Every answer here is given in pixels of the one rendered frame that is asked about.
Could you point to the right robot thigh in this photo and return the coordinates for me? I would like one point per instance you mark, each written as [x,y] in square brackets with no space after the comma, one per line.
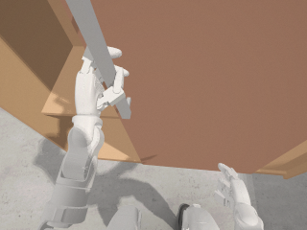
[196,218]

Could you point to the left robot thigh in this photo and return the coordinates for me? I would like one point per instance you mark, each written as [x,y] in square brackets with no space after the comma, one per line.
[128,217]

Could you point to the handle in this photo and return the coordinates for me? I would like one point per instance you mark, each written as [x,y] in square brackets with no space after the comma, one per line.
[88,24]

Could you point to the robot thigh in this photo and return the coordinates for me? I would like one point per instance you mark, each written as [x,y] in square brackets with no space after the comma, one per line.
[128,217]
[196,218]

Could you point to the robot left hand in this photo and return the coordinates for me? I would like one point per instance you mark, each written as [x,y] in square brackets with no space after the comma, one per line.
[89,86]

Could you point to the left robot forearm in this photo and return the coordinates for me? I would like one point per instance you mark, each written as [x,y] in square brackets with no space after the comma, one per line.
[68,203]

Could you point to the right robot forearm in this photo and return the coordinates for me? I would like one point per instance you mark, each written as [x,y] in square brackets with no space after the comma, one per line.
[246,218]

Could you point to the wardrobe door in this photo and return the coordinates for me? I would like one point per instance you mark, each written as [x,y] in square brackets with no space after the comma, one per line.
[210,81]
[289,160]

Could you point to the robot right hand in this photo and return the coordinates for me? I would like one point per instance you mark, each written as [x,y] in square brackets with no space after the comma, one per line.
[232,194]

